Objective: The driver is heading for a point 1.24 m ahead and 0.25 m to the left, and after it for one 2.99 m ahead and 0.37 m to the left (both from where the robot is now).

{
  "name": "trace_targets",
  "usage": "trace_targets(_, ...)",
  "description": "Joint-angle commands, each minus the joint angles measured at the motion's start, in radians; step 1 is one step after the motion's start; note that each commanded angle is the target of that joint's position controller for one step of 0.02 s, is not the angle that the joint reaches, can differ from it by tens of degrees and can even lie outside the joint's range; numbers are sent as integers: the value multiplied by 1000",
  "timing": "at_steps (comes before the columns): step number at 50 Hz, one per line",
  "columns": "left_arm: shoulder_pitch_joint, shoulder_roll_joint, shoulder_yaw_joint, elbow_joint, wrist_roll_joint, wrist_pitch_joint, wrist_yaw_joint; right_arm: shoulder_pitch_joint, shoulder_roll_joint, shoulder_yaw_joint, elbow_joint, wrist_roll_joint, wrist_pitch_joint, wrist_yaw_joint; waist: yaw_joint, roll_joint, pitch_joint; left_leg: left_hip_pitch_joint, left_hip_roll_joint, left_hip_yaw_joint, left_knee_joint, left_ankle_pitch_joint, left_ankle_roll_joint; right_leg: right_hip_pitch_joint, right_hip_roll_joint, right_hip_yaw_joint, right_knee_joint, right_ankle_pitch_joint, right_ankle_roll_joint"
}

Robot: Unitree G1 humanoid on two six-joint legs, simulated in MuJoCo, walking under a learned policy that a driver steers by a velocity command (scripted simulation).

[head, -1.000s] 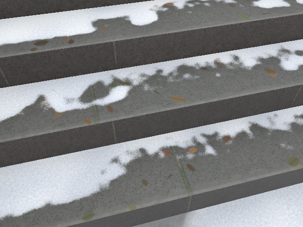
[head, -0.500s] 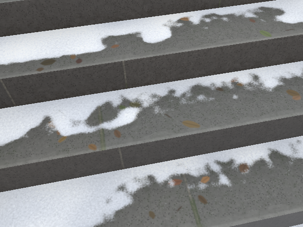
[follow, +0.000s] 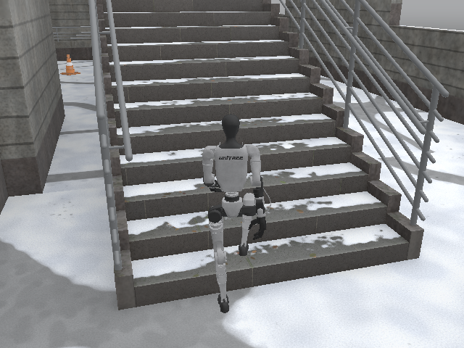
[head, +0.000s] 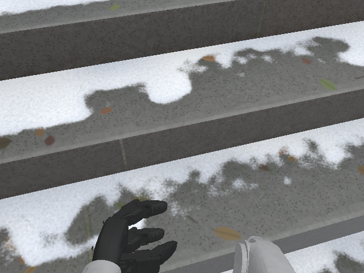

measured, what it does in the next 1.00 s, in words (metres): climbs: right foot 0.16 m higher, then left foot 0.16 m higher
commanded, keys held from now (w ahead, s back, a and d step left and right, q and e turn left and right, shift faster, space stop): w+shift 0.86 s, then w+q+shift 0.14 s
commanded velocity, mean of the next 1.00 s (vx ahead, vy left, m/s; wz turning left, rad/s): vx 1.00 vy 0.00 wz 0.04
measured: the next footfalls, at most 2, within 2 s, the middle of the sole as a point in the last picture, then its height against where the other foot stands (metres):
right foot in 0.06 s outside the picture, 0.16 m higher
left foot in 0.46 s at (159, 208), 0.16 m higher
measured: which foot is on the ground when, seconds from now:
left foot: down 0.00-0.08, up 0.10-0.44, down 0.46-0.86, up 0.88-1.00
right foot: up 0.00-0.04, down 0.06-0.48, up 0.50-0.84, down 0.86-1.00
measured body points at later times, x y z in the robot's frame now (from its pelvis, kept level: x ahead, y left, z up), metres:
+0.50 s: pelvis +0.43 +0.02 +0.21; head +0.44 +0.01 +0.66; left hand +0.32 +0.25 +0.08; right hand +0.69 -0.11 +0.15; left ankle +0.51 +0.09 -0.42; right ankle +0.24 -0.07 -0.48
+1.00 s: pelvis +0.87 +0.01 +0.44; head +0.86 +0.03 +0.89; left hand +0.96 +0.26 +0.30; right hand +0.99 -0.23 +0.34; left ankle +0.77 +0.13 +0.01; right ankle +0.88 -0.05 -0.25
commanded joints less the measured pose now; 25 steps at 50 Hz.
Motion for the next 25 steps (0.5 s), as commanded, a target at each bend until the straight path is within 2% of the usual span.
trace_targets(1,196,113,22,0,-26,5,4,22,-314,-49,-107,36,-30,-45,169,90,-231,-333,239,-54,75,1773,89,990,138,-92,-379,7,-1)
trace_targets(2,365,187,58,38,-19,11,1,-51,-433,-93,-145,28,-34,-52,273,220,-329,-113,294,-84,292,1934,95,991,139,-5,-531,-59,-16)
trace_targets(3,476,256,89,85,-3,5,-11,-128,-428,-113,-179,9,-33,-35,315,241,-402,-3,299,-76,573,1917,99,1040,166,34,-704,-112,-38)
trace_targets(4,510,361,132,127,33,-9,-21,-144,-341,-116,-220,-30,-52,-21,266,122,-400,-103,208,-109,902,1520,105,1101,90,291,-889,-315,-74)
trace_targets(5,518,445,178,197,33,13,6,-143,-187,-109,-303,-15,-74,30,210,-386,-394,-667,-125,-159,1547,301,13,1337,-220,1066,-1344,-233,-232)
trace_targets(6,424,364,179,213,23,4,-2,-149,-150,-100,-376,-72,-89,37,113,-146,-359,-834,-60,-336,1895,266,55,1309,-244,1169,-1430,-248,-206)
trace_targets(7,393,257,154,275,14,-10,-3,-292,-69,-80,-471,-83,-85,37,67,-37,-196,-974,-23,-285,2005,247,73,1193,-227,1015,-1397,-341,-190)
trace_targets(8,443,182,142,357,29,-28,-10,-396,-1,-53,-534,-85,-70,28,41,86,-38,-1100,0,-274,2036,176,96,1110,-213,822,-1366,-205,-145)
trace_targets(9,509,118,135,436,52,-43,-9,-455,93,-16,-575,-95,-47,24,19,108,10,-1186,-3,-316,2145,141,130,1051,-166,649,-1321,-23,-102)
trace_targets(10,522,61,122,464,55,-53,-13,-390,131,4,-560,-85,-20,22,-26,93,30,-1219,-3,-314,2165,106,140,1010,-128,491,-1308,45,-49)
trace_targets(11,517,57,114,469,56,-57,-18,-351,103,3,-552,-58,5,22,-50,69,52,-1267,-17,-297,2146,51,135,999,-124,389,-1328,93,-22)
trace_targets(12,495,56,105,477,52,-71,-30,-407,99,8,-569,-44,19,15,-67,71,103,-1295,-20,-281,2096,4,130,924,-103,309,-1365,112,19)
trace_targets(13,493,69,98,488,52,-84,-39,-481,105,21,-604,-30,31,6,-73,45,143,-1303,-33,-237,2075,-56,120,827,-88,261,-1420,125,30)
trace_targets(14,551,84,90,507,42,-95,-45,-585,109,30,-646,-23,43,-8,-50,11,157,-1353,-38,-161,2094,-123,109,820,-85,229,-1481,158,23)
trace_targets(15,585,110,89,516,35,-97,-47,-648,122,40,-677,-25,44,-20,-42,-46,146,-1422,-34,-124,2183,-161,105,848,-92,215,-1516,234,0)
trace_targets(16,588,148,88,524,19,-103,-49,-694,120,58,-740,-32,44,-27,-86,-27,172,-1385,23,-114,1959,-149,105,809,-78,179,-1562,215,39)
trace_targets(17,599,155,86,530,-5,-98,-26,-754,97,67,-769,-28,45,-26,-82,-21,157,-1266,67,-42,1754,-123,95,776,-91,167,-1674,314,31)
trace_targets(18,589,176,89,503,-25,-90,-11,-720,24,62,-753,-27,45,-14,-78,28,113,-946,71,83,1441,-61,66,681,-41,96,-1764,463,9)
trace_targets(19,561,182,85,448,-59,-93,5,-655,-15,44,-696,-31,40,-4,-81,94,-29,-575,26,143,1304,24,46,637,-7,71,-1723,867,-4)
trace_targets(20,619,294,111,439,-72,-112,14,-559,-22,37,-669,-8,35,-12,-112,-47,-172,-375,-33,166,1246,-45,49,756,-66,66,-1593,1492,-49)
trace_targets(21,640,426,153,421,-73,-127,19,-461,-68,13,-651,0,47,-19,-161,-157,-270,-326,-61,139,1148,-159,62,958,-124,80,-1422,1850,-71)
trace_targets(22,591,492,183,398,-56,-123,22,-330,-121,-18,-611,-3,54,-18,-252,-231,-343,-355,-53,88,1032,-210,74,1182,-191,128,-1197,2022,-76)
trace_targets(23,521,486,205,354,-35,-123,1,-228,-198,-46,-576,-26,49,-13,-299,-213,-387,-297,-73,24,844,-291,97,1240,-182,130,-899,1952,-63)
trace_targets(24,466,375,201,291,7,-136,-13,-178,-315,-91,-522,-63,30,-2,-253,-59,-361,-240,42,-319,605,-445,162,1079,-46,173,-492,1296,-43)
trace_targets(25,480,221,188,195,10,-144,-44,-179,-345,-125,-452,-66,34,-13,-161,279,-337,-58,279,-979,202,-356,260,597,203,281,-25,379,11)
Keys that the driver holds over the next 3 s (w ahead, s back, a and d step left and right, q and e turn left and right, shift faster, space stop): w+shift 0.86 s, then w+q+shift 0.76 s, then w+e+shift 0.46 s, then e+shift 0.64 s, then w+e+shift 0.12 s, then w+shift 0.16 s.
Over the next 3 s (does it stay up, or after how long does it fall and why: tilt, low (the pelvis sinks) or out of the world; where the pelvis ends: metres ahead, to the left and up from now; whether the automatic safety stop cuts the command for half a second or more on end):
stays up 2.24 0.53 1.17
